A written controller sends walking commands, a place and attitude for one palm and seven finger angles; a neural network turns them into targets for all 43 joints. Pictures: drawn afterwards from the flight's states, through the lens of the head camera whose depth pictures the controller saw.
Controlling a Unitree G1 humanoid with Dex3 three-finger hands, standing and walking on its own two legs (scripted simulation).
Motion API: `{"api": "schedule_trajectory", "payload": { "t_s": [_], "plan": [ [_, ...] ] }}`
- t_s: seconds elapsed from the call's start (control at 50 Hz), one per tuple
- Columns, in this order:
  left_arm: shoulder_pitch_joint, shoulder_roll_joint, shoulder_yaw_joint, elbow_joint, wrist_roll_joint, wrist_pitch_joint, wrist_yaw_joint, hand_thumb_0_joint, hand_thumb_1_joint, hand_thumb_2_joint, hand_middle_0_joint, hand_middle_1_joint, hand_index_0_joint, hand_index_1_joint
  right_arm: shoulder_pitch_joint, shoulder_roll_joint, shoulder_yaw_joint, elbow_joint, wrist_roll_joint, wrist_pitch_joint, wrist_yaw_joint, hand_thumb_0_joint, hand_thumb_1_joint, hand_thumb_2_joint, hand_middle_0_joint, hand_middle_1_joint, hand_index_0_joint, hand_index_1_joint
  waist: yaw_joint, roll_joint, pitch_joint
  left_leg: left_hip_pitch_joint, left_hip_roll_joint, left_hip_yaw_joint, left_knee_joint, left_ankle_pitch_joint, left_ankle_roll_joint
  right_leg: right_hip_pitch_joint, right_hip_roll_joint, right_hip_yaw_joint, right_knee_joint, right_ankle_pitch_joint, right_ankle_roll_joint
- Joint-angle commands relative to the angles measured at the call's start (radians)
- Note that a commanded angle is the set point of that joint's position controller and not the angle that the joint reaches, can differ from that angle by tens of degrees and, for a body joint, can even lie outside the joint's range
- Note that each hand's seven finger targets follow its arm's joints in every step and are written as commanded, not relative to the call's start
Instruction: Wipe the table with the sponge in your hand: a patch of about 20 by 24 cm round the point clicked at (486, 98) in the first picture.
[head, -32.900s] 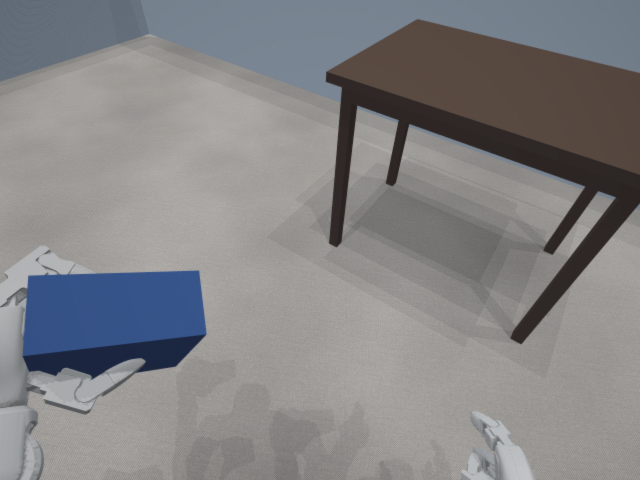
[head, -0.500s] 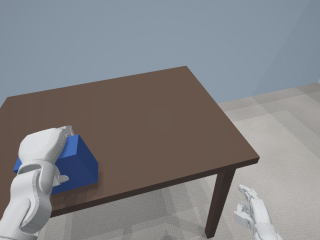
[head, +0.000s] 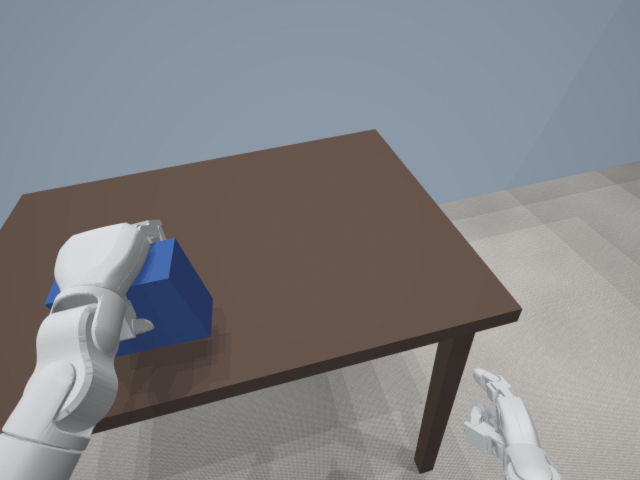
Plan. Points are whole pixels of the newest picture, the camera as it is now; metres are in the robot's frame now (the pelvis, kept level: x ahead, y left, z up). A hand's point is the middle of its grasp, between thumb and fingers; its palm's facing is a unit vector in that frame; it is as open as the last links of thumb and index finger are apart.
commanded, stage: lift the sponge slowly off the table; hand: left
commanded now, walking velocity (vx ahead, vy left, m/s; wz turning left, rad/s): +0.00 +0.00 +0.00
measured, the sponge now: (148, 310) +0.26 +0.28 +0.10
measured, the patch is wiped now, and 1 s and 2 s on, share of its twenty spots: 1.00 1.00 1.00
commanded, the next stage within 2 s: bring the sponge back beside the body in 0.56 s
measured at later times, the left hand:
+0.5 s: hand (121, 264) +0.26 +0.28 +0.19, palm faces +0.19 -0.06 -0.98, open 10.0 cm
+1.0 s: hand (111, 285) +0.24 +0.28 +0.18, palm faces +0.17 -0.07 -0.98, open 10.0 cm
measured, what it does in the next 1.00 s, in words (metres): stands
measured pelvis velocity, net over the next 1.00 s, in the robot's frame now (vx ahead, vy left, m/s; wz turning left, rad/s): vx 0.00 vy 0.00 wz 0.00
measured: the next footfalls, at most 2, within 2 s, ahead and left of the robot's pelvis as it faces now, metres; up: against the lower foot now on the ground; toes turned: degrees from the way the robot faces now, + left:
none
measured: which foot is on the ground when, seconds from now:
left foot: down 0.00-1.00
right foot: down 0.00-1.00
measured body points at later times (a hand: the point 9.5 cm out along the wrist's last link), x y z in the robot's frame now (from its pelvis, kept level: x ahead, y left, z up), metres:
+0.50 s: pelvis +0.00 -0.01 +0.00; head -0.03 -0.06 +0.44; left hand +0.24 +0.28 +0.24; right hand +0.27 -0.20 -0.06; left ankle +0.05 +0.15 -0.74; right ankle +0.01 -0.13 -0.74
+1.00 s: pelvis +0.00 +0.00 +0.00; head -0.04 -0.05 +0.44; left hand +0.22 +0.28 +0.23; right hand +0.26 -0.19 -0.07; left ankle +0.05 +0.15 -0.74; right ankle +0.01 -0.13 -0.74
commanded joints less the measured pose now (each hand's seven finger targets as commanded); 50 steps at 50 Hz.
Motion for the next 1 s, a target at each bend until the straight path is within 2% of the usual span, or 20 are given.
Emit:
{"api": "schedule_trajectory", "payload": {
  "t_s": [0.0, 0.04, 0.08, 0.1, 0.14, 0.18, 0.26, 0.28, 0.34, 0.44, 0.48, 0.5, 0.58, 0.6, 0.72, 0.78, 0.84, 0.88, 0.94, 0.98],
  "plan": [
    [-0.371, 0.252, 0.182, -0.201, 0.047, -0.002, 0.056, 0.000, 0.100, 1.300, -1.200, -1.600, -1.200, -1.600, -0.258, -0.080, -0.021, -0.195, 0.007, -0.063, -0.003, 0.000, -0.900, -0.900, 0.200, 0.300, 0.200, 0.300, 0.008, -0.027, -0.179, 0.062, -0.074, 0.060, -0.088, 0.060, 0.065, -0.006, 0.062, -0.027, -0.094, 0.048, -0.071],
    [-0.354, 0.240, 0.181, -0.187, 0.025, 0.005, 0.063, 0.000, 0.100, 1.300, -1.200, -1.600, -1.200, -1.600, -0.256, -0.083, -0.026, -0.190, 0.007, -0.061, -0.002, 0.000, -0.900, -0.900, 0.200, 0.300, 0.200, 0.300, 0.010, -0.038, -0.169, 0.070, -0.071, 0.062, -0.085, 0.065, 0.065, -0.016, 0.059, -0.024, -0.107, 0.055, -0.067],
    [-0.353, 0.284, 0.224, -0.167, 0.024, 0.024, 0.064, 0.000, 0.100, 1.300, -1.200, -1.600, -1.200, -1.600, -0.264, -0.090, -0.025, -0.193, 0.011, -0.058, -0.005, 0.000, -0.900, -0.900, 0.200, 0.300, 0.200, 0.300, 0.015, -0.029, -0.167, 0.063, -0.069, 0.057, -0.085, 0.057, 0.062, -0.014, 0.065, -0.004, -0.107, 0.047, -0.073],
    [-0.368, 0.246, 0.189, -0.180, 0.016, 0.025, 0.062, 0.000, 0.100, 1.300, -1.200, -1.600, -1.200, -1.600, -0.264, -0.082, -0.019, -0.200, 0.013, -0.057, -0.003, 0.000, -0.900, -0.900, 0.200, 0.300, 0.200, 0.300, 0.012, -0.047, -0.177, 0.058, -0.070, 0.062, -0.085, 0.063, 0.061, -0.008, 0.059, -0.021, -0.099, 0.052, -0.068],
    [-0.324, 0.252, 0.198, -0.183, 0.002, 0.030, 0.058, 0.000, 0.100, 1.300, -1.200, -1.600, -1.200, -1.600, -0.260, -0.088, -0.024, -0.200, 0.011, -0.053, 0.000, 0.000, -0.900, -0.900, 0.200, 0.300, 0.200, 0.300, 0.017, -0.056, -0.187, 0.063, -0.070, 0.064, -0.075, 0.085, 0.063, -0.005, 0.055, -0.019, -0.099, 0.082, -0.065],
    [-0.291, 0.294, 0.238, -0.178, 0.004, 0.048, 0.046, 0.000, 0.100, 1.300, -1.200, -1.600, -1.200, -1.600, -0.268, -0.095, -0.024, -0.207, 0.015, -0.049, -0.002, 0.000, -0.900, -0.900, 0.200, 0.300, 0.200, 0.300, 0.019, -0.062, -0.181, 0.056, -0.068, 0.061, -0.068, 0.091, 0.063, -0.004, 0.060, 0.000, -0.096, 0.089, -0.067],
    [-0.316, 0.257, 0.189, -0.209, -0.014, 0.053, 0.022, 0.000, 0.100, 1.300, -1.200, -1.600, -1.200, -1.600, -0.265, -0.091, -0.020, -0.217, 0.017, -0.043, 0.000, 0.000, -0.900, -0.900, 0.200, 0.300, 0.200, 0.300, 0.007, -0.058, -0.174, 0.055, -0.069, 0.066, -0.060, 0.092, 0.068, -0.023, 0.051, -0.020, -0.091, 0.101, -0.057],
    [-0.315, 0.297, 0.227, -0.213, -0.005, 0.056, 0.018, 0.000, 0.100, 1.300, -1.200, -1.600, -1.200, -1.600, -0.271, -0.093, -0.021, -0.221, 0.020, -0.048, -0.006, 0.000, -0.900, -0.900, 0.200, 0.300, 0.200, 0.300, 0.006, -0.054, -0.177, 0.057, -0.066, 0.060, -0.058, 0.083, 0.067, -0.024, 0.058, -0.004, -0.092, 0.087, -0.063],
    [-0.346, 0.276, 0.190, -0.252, -0.009, 0.045, 0.008, 0.000, 0.100, 1.300, -1.200, -1.600, -1.200, -1.600, -0.260, -0.090, -0.019, -0.221, 0.015, -0.052, -0.008, 0.000, -0.900, -0.900, 0.200, 0.300, 0.200, 0.300, 0.002, -0.039, -0.191, 0.070, -0.072, 0.063, -0.051, 0.102, 0.070, -0.028, 0.051, -0.019, -0.089, 0.104, -0.059],
    [-0.392, 0.305, 0.202, -0.268, 0.001, 0.032, 0.007, 0.000, 0.100, 1.300, -1.200, -1.600, -1.200, -1.600, -0.255, -0.088, -0.020, -0.218, 0.011, -0.064, -0.015, 0.000, -0.900, -0.900, 0.200, 0.300, 0.200, 0.300, 0.007, -0.045, -0.199, 0.082, -0.076, 0.059, -0.050, 0.112, 0.073, -0.026, 0.050, -0.014, -0.092, 0.105, -0.062],
    [-0.372, 0.347, 0.247, -0.244, 0.009, 0.041, 0.008, 0.000, 0.100, 1.300, -1.200, -1.600, -1.200, -1.600, -0.263, -0.092, -0.020, -0.217, 0.016, -0.062, -0.016, 0.000, -0.900, -0.900, 0.200, 0.300, 0.200, 0.300, 0.013, -0.017, -0.194, 0.070, -0.072, 0.053, -0.053, 0.107, 0.068, -0.019, 0.057, 0.007, -0.089, 0.096, -0.071],
    [-0.376, 0.323, 0.229, -0.225, 0.007, 0.041, 0.008, 0.000, 0.100, 1.300, -1.200, -1.600, -1.200, -1.600, -0.251, -0.088, -0.016, -0.213, 0.014, -0.059, -0.014, 0.000, -0.900, -0.900, 0.200, 0.300, 0.200, 0.300, 0.012, -0.056, -0.197, 0.060, -0.073, 0.058, -0.053, 0.118, 0.066, -0.014, 0.052, -0.013, -0.082, 0.106, -0.067],
    [-0.332, 0.309, 0.235, -0.223, -0.013, 0.050, 0.003, 0.000, 0.100, 1.300, -1.200, -1.600, -1.200, -1.600, -0.269, -0.089, -0.017, -0.225, 0.022, -0.050, -0.009, 0.000, -0.900, -0.900, 0.200, 0.300, 0.200, 0.300, 0.016, -0.038, -0.183, 0.053, -0.066, 0.055, -0.061, 0.094, 0.061, -0.018, 0.056, 0.001, -0.088, 0.092, -0.068],
    [-0.332, 0.277, 0.203, -0.219, -0.022, 0.050, 0.000, 0.000, 0.100, 1.300, -1.200, -1.600, -1.200, -1.600, -0.265, -0.085, -0.013, -0.227, 0.021, -0.049, -0.008, 0.000, -0.900, -0.900, 0.200, 0.300, 0.200, 0.300, 0.014, -0.055, -0.183, 0.048, -0.068, 0.061, -0.060, 0.088, 0.062, -0.023, 0.049, -0.016, -0.085, 0.085, -0.062],
    [-0.291, 0.293, 0.217, -0.217, -0.021, 0.053, -0.005, 0.000, 0.100, 1.300, -1.200, -1.600, -1.200, -1.600, -0.255, -0.091, -0.016, -0.230, 0.019, -0.046, -0.010, 0.000, -0.900, -0.900, 0.200, 0.300, 0.200, 0.300, 0.010, -0.087, -0.173, 0.043, -0.064, 0.063, -0.051, 0.076, 0.066, -0.036, 0.046, -0.011, -0.085, 0.078, -0.056],
    [-0.280, 0.328, 0.247, -0.274, -0.008, 0.048, -0.006, 0.000, 0.100, 1.300, -1.200, -1.600, -1.200, -1.600, -0.268, -0.092, -0.016, -0.240, 0.018, -0.048, -0.009, 0.000, -0.900, -0.900, 0.200, 0.300, 0.200, 0.300, 0.013, -0.040, -0.191, 0.050, -0.064, 0.057, -0.047, 0.083, 0.067, -0.025, 0.052, 0.003, -0.080, 0.080, -0.063],
    [-0.250, 0.313, 0.236, -0.299, -0.007, 0.033, 0.003, 0.000, 0.100, 1.300, -1.200, -1.600, -1.200, -1.600, -0.249, -0.088, -0.017, -0.232, 0.007, -0.051, -0.003, 0.000, -0.900, -0.900, 0.200, 0.300, 0.200, 0.300, 0.017, -0.034, -0.196, 0.054, -0.071, 0.063, -0.043, 0.110, 0.069, -0.020, 0.048, -0.016, -0.075, 0.104, -0.061],
    [-0.233, 0.353, 0.277, -0.315, 0.003, 0.032, 0.009, 0.000, 0.100, 1.300, -1.200, -1.600, -1.200, -1.600, -0.261, -0.091, -0.019, -0.233, 0.010, -0.055, -0.005, 0.000, -0.900, -0.900, 0.200, 0.300, 0.200, 0.300, 0.020, -0.018, -0.201, 0.058, -0.068, 0.059, -0.038, 0.106, 0.068, -0.020, 0.055, 0.007, -0.077, 0.092, -0.067],
    [-0.217, 0.326, 0.265, -0.315, -0.008, 0.018, 0.021, 0.000, 0.100, 1.300, -1.200, -1.600, -1.200, -1.600, -0.239, -0.087, -0.023, -0.220, 0.004, -0.054, 0.001, 0.000, -0.900, -0.900, 0.200, 0.300, 0.200, 0.300, 0.019, -0.028, -0.177, 0.052, -0.071, 0.062, -0.044, 0.105, 0.066, -0.027, 0.053, -0.018, -0.081, 0.089, -0.063],
    [-0.188, 0.322, 0.271, -0.326, -0.012, 0.023, 0.021, 0.000, 0.100, 1.300, -1.200, -1.600, -1.200, -1.600, -0.261, -0.084, -0.023, -0.229, 0.009, -0.060, -0.004, 0.000, -0.900, -0.900, 0.200, 0.300, 0.200, 0.300, 0.018, -0.012, -0.170, 0.058, -0.066, 0.058, -0.044, 0.090, 0.066, -0.033, 0.058, 0.002, -0.086, 0.072, -0.066]
  ]
}}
